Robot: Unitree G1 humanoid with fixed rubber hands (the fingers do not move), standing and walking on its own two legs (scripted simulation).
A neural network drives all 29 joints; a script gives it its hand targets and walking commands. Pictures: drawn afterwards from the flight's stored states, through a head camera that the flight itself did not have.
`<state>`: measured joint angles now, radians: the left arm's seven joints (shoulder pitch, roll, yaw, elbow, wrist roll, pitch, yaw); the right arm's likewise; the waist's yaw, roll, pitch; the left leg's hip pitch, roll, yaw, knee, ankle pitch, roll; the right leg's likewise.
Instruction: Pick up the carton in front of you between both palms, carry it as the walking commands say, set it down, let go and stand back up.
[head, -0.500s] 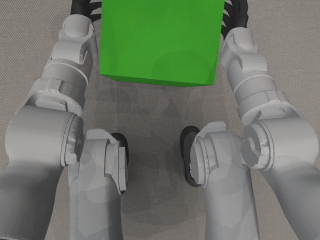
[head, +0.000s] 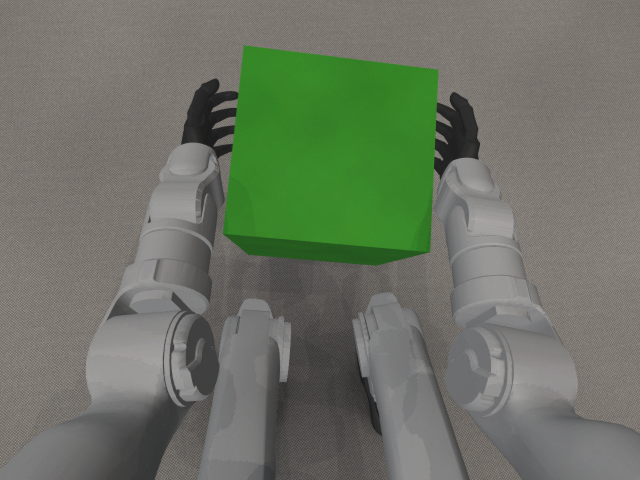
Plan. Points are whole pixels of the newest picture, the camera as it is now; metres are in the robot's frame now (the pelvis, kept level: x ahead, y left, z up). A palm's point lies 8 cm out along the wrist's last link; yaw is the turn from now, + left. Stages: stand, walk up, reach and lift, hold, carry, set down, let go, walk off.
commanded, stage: reach and lift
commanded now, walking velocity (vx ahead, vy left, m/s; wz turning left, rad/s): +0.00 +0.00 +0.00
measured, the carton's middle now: (324, 180) +0.48 -0.01 -0.14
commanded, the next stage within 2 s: none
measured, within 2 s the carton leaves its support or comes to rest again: neither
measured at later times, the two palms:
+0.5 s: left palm (147, 115) +0.46 +0.14 +0.08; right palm (527, 123) +0.45 -0.16 +0.08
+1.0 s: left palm out of the picture +0.42 +0.15 +0.24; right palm out of the picture +0.42 -0.15 +0.24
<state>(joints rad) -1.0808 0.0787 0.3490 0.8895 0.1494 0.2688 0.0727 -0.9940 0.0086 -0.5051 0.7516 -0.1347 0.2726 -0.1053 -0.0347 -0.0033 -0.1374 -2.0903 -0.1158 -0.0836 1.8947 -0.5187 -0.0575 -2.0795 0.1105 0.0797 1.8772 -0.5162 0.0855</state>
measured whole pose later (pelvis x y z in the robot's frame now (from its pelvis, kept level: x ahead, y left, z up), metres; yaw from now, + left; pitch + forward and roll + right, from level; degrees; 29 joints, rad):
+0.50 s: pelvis +0.04 +0.00 +0.13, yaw +1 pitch +35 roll +0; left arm -0.72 -0.02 0.31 0.69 0.12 0.30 0.07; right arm -0.68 0.08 -0.40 0.61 -0.12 0.30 -0.08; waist -0.02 0.00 -0.23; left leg -1.58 -0.11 -0.11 1.50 -0.52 -0.04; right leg -1.58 0.11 0.11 1.49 -0.51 0.06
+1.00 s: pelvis +0.10 +0.00 +0.27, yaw +1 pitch +17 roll +0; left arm -0.35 -0.11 0.27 0.60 0.16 0.28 0.06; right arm -0.34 0.13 -0.31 0.56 -0.16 0.29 -0.05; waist -0.01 0.00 -0.19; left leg -0.79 -0.08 -0.14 0.88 -0.38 -0.02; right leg -0.80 0.07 0.14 0.88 -0.38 0.03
